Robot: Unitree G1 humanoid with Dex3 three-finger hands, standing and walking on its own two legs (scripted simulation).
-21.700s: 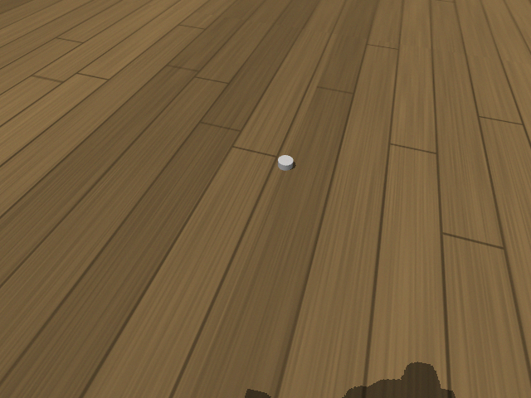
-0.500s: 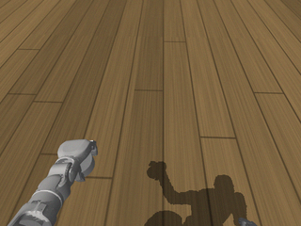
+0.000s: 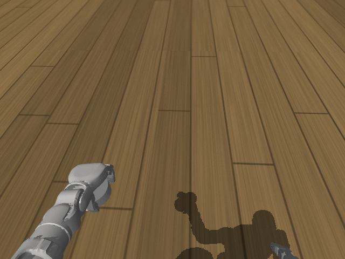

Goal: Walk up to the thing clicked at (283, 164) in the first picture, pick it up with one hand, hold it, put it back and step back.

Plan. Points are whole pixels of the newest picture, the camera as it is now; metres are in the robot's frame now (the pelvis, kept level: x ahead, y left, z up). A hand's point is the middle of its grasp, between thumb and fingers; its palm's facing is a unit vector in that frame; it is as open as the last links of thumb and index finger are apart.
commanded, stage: hold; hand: left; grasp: from above
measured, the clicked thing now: (94, 190) +0.31 +0.24 -0.07
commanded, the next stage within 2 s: crouch in 1.04 s
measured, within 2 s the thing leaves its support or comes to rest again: neither
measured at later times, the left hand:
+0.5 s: hand (92, 194) +0.28 +0.22 -0.03, palm faces -0.44 -0.05 -0.90, open 9.9 cm
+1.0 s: hand (91, 194) +0.28 +0.22 -0.04, palm faces -0.44 -0.06 -0.90, open 9.9 cm
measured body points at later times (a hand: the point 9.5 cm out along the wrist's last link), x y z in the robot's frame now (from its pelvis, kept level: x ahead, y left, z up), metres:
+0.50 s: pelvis -0.01 +0.00 +0.01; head +0.00 -0.02 +0.45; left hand +0.30 +0.22 +0.02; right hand +0.14 -0.26 -0.11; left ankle +0.00 +0.12 -0.73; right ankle +0.02 -0.14 -0.73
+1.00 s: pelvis +0.00 +0.00 +0.01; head +0.01 -0.02 +0.46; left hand +0.30 +0.22 +0.01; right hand +0.14 -0.25 -0.11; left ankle +0.00 +0.12 -0.73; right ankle +0.02 -0.14 -0.73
